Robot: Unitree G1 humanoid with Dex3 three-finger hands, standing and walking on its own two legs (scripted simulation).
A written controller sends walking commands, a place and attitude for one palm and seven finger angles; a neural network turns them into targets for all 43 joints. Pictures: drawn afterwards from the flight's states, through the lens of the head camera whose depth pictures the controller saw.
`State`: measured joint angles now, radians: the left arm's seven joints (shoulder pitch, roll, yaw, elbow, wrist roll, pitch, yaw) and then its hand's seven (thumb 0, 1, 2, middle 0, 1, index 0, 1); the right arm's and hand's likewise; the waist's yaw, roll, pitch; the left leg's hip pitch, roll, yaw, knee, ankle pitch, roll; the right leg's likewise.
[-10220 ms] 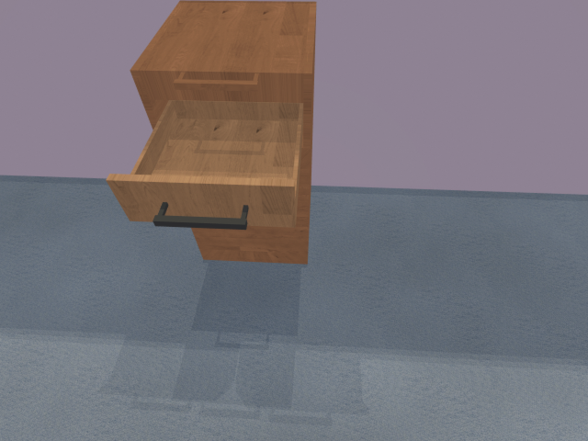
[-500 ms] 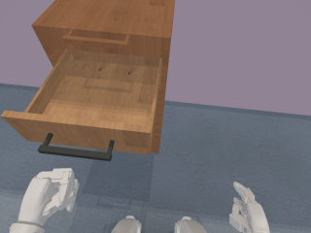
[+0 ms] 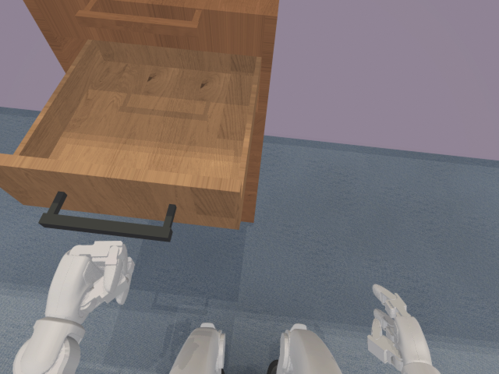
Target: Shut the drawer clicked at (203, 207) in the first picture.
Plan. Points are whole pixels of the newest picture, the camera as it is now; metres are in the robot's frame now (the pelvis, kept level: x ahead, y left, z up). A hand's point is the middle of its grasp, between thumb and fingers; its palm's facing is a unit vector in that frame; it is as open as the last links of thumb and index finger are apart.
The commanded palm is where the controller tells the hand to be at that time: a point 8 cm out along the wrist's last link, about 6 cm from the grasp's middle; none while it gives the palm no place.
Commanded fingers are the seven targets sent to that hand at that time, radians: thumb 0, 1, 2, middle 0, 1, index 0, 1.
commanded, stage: bring the fist close to the handle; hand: left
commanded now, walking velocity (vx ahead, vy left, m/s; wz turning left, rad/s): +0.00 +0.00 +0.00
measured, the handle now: (111, 216) +0.34 +0.23 +0.03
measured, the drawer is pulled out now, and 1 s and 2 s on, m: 0.29 0.28 0.16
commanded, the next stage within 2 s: push the drawer shut in 0.42 s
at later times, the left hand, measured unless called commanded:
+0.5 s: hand (129, 275) +0.26 +0.19 +0.02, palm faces -0.10 -0.99 -0.05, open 3.3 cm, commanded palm +0.24 +0.24 +0.03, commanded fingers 0.00 0.90 0.90 -1.40 -1.60 -1.40 -1.60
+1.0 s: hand (131, 258) +0.28 +0.19 +0.02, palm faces -0.08 -0.99 -0.07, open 2.9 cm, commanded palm +0.29 +0.24 +0.03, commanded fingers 0.00 0.90 0.90 -1.40 -1.60 -1.40 -1.60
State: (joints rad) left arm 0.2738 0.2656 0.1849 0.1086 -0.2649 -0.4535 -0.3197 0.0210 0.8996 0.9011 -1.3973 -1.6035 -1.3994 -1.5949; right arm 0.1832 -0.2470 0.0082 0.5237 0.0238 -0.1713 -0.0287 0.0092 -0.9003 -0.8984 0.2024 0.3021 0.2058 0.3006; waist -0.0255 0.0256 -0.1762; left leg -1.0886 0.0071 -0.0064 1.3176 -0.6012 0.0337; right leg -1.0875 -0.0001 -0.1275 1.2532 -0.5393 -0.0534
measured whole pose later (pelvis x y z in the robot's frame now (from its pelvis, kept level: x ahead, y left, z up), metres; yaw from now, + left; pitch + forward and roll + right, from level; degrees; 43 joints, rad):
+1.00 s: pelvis -0.01 +0.01 -0.01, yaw +1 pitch +23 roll -3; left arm 0.07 0.29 0.14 0.21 -0.22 -0.43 -0.27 -0.04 0.81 0.95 -1.40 -1.60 -1.40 -1.59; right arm 0.19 -0.27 0.02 0.55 0.02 -0.12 -0.04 0.01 -0.90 -0.90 0.20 0.30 0.21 0.30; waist -0.02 0.03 -0.17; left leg -1.15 -0.01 -0.02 1.35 -0.59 0.04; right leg -1.14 -0.02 -0.14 1.27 -0.53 -0.05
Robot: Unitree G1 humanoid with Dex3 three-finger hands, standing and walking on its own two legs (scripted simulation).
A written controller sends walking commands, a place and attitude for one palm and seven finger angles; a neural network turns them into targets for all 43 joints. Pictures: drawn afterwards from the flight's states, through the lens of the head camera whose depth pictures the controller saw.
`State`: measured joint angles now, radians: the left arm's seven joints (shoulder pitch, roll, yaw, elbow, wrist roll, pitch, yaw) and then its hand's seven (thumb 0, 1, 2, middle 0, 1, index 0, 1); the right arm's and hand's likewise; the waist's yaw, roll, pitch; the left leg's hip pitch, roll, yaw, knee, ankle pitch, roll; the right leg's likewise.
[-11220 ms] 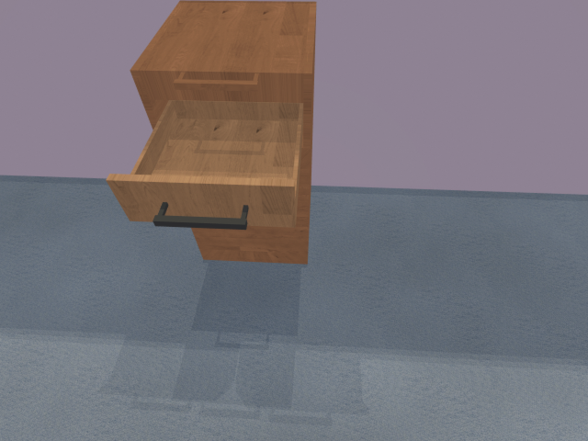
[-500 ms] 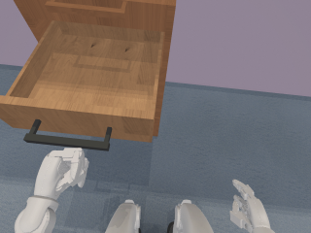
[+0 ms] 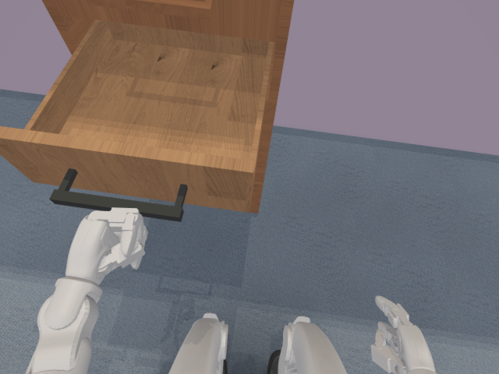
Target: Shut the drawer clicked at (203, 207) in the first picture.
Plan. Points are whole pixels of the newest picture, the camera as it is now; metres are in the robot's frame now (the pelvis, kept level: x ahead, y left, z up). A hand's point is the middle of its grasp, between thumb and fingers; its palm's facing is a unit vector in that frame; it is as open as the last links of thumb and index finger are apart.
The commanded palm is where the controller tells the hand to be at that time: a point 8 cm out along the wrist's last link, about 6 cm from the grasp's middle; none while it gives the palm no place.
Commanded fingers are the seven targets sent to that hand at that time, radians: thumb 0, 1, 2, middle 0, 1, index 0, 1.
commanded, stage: push the drawer shut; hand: left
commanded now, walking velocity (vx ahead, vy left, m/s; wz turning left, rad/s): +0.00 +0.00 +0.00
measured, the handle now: (122, 194) +0.37 +0.22 +0.03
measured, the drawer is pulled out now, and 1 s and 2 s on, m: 0.28 0.16 0.04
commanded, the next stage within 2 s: none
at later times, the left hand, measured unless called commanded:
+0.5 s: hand (152, 202) +0.36 +0.18 +0.03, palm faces -0.10 -0.99 -0.07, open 3.0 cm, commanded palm +0.36 +0.23 +0.04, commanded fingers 0.00 0.90 0.90 -1.40 -1.60 -1.40 -1.60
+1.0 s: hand (160, 174) +0.41 +0.17 +0.03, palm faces -0.10 -0.99 -0.07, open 3.1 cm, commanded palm +0.42 +0.22 +0.04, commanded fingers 0.00 0.90 0.90 -1.40 -1.60 -1.40 -1.60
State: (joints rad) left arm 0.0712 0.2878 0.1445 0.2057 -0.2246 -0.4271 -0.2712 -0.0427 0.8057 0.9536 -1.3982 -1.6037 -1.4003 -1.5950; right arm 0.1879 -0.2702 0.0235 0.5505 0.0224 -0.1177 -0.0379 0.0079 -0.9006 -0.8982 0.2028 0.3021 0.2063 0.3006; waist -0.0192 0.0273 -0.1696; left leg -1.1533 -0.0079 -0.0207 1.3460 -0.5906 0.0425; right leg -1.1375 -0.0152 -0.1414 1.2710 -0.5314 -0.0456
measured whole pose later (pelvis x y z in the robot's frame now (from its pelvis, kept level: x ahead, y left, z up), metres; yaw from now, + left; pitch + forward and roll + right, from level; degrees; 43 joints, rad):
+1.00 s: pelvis -0.01 +0.00 +0.01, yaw -1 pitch +24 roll -3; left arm -0.48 0.35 0.23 0.79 -0.17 -0.49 -0.27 0.02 0.78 0.93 -1.40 -1.60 -1.40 -1.59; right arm 0.24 -0.27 0.03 0.61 0.01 -0.03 -0.03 0.00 -0.90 -0.90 0.20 0.30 0.21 0.30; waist -0.08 0.02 -0.15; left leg -1.15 0.00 0.00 1.30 -0.56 0.05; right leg -1.15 -0.01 -0.11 1.23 -0.49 -0.04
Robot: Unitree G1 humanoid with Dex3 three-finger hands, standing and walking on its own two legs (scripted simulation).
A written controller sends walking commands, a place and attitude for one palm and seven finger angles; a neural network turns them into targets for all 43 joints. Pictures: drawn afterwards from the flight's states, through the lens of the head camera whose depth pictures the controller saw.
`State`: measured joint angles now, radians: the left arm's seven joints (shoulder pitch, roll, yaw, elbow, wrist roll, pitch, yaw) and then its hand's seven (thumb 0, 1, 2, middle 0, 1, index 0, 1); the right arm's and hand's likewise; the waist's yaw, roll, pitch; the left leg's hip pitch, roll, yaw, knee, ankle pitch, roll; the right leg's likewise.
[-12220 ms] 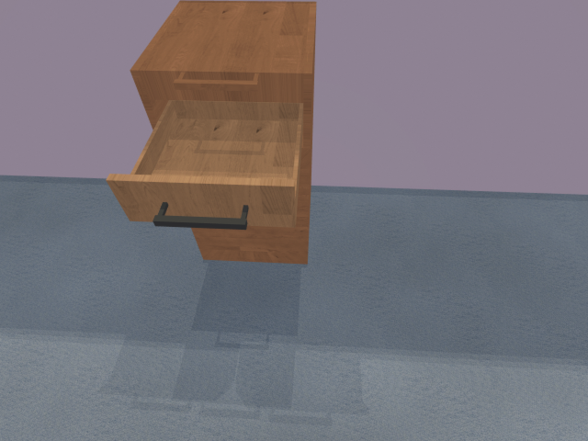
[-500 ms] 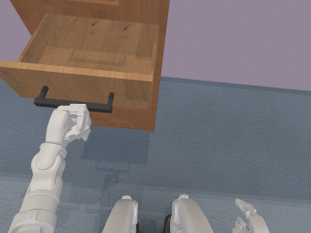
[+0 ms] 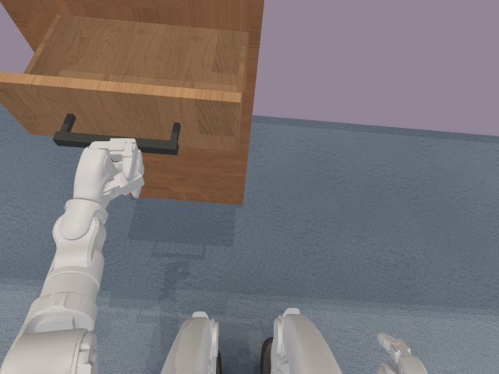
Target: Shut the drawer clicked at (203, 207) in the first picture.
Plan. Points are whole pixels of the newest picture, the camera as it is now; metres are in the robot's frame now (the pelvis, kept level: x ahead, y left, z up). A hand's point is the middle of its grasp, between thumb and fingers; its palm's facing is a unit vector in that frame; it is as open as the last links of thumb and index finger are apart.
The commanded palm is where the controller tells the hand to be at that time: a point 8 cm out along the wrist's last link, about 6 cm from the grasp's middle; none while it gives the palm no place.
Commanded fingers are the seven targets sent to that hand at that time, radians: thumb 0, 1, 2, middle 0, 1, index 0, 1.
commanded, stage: push the drawer shut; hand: left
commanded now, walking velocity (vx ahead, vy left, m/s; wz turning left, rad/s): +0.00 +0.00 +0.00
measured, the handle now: (120, 134) +0.49 +0.22 +0.03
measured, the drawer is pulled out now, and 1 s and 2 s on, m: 0.16 0.04 0.00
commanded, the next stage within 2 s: pull the fist back off the drawer in 1.58 s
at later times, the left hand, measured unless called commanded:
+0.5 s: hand (144, 142) +0.48 +0.18 +0.02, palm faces -0.08 -0.99 -0.06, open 3.2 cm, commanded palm +0.48 +0.22 +0.03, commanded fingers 0.00 0.90 0.90 -1.40 -1.60 -1.40 -1.60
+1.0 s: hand (152, 114) +0.53 +0.17 +0.03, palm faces -0.07 -1.00 -0.05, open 3.4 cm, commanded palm +0.54 +0.20 +0.03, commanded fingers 0.00 0.90 0.90 -1.40 -1.60 -1.40 -1.60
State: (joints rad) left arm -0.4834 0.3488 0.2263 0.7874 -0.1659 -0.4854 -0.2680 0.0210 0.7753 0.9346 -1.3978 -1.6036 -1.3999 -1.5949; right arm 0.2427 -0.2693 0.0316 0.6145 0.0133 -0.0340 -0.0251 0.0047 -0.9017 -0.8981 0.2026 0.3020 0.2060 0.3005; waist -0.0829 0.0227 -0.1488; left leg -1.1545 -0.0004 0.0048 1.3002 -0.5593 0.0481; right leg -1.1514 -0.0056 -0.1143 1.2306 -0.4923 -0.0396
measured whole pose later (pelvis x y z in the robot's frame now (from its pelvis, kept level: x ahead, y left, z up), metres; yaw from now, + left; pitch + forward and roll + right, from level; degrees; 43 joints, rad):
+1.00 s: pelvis -0.01 +0.01 -0.02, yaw -2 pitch +29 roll -5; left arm -0.99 0.56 0.36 1.21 -0.05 -0.46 -0.25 0.07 0.75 0.92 -1.40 -1.60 -1.40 -1.60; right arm 0.32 -0.28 0.07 0.64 -0.04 0.02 0.01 0.00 -0.90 -0.90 0.20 0.30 0.21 0.30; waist -0.22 0.04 -0.13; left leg -1.34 0.02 -0.01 1.39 -0.57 0.06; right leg -1.32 0.01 -0.13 1.28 -0.48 -0.04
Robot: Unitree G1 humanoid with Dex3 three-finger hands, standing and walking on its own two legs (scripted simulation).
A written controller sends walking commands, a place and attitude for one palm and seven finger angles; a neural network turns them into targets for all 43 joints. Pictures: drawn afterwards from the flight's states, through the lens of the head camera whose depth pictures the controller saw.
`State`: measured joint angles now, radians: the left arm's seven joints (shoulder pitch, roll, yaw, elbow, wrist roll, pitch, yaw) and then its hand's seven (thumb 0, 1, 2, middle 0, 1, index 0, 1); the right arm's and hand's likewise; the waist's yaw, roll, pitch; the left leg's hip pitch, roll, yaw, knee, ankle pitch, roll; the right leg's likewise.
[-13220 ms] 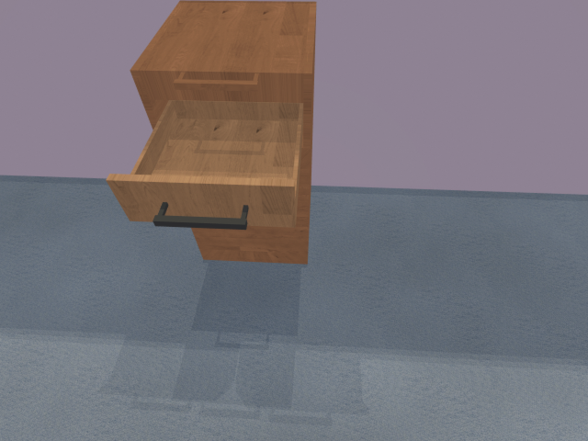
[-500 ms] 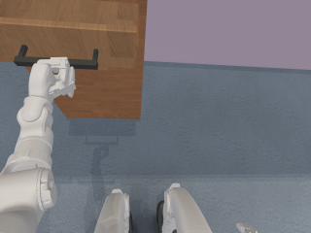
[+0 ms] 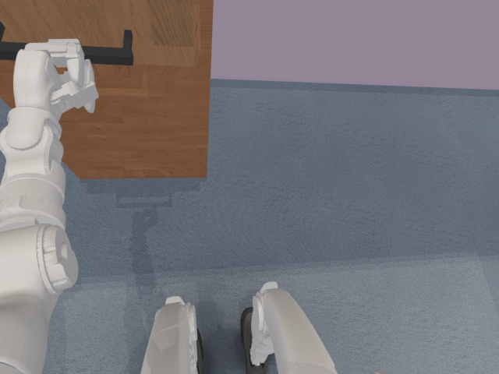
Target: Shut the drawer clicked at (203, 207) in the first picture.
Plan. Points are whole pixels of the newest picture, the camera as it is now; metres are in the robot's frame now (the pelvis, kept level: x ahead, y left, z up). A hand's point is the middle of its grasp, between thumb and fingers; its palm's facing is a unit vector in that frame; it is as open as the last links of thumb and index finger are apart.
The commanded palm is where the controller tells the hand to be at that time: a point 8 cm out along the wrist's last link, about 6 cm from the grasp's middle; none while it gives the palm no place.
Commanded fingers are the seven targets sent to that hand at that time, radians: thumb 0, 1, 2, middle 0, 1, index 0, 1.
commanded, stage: push the drawer shut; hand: left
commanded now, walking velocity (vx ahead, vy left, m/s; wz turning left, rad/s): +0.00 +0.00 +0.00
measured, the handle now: (63, 43) +0.61 +0.23 +0.05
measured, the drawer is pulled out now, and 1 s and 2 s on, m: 0.04 0.00 0.00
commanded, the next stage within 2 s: pull the fist back off the drawer in 0.58 s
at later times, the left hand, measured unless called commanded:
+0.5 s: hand (83, 58) +0.58 +0.20 +0.05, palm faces -0.03 -1.00 -0.06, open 3.3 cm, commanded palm +0.61 +0.20 +0.05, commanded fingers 0.00 0.90 0.90 -1.40 -1.60 -1.40 -1.60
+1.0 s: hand (81, 56) +0.58 +0.20 +0.05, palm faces -0.03 -1.00 -0.05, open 3.5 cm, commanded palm +0.59 +0.19 +0.05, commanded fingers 0.00 0.90 0.90 -1.40 -1.60 -1.40 -1.60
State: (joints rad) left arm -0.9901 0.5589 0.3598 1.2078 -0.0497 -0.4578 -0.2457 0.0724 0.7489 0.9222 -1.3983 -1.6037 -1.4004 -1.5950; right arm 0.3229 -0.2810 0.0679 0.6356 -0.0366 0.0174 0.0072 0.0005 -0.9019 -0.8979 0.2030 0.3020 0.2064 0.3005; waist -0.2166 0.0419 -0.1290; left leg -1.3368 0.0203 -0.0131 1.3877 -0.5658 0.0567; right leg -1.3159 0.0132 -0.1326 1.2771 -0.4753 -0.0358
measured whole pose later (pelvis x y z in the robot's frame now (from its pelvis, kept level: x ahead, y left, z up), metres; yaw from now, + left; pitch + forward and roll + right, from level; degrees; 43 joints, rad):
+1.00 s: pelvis -0.02 +0.01 -0.02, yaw -2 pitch +33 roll -9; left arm -1.26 0.74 0.34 1.29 0.04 -0.31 -0.23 0.09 0.57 0.88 -1.40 -1.60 -1.40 -1.60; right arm 0.40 -0.27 0.11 0.65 -0.07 -0.02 0.02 0.00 -0.90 -0.90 0.20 0.30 0.21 0.30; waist -0.31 0.04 -0.11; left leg -1.49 0.02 -0.06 1.44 -0.54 0.06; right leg -1.43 0.02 -0.17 1.28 -0.44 -0.03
